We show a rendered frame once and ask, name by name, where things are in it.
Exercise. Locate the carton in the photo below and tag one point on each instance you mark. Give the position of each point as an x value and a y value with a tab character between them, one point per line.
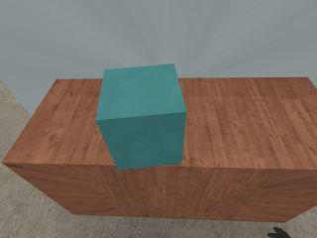
141	116

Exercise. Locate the pedestal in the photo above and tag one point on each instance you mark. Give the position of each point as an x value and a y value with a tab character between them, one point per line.
249	153

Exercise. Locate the robot right hand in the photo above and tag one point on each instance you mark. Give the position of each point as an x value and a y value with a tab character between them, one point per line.
279	233

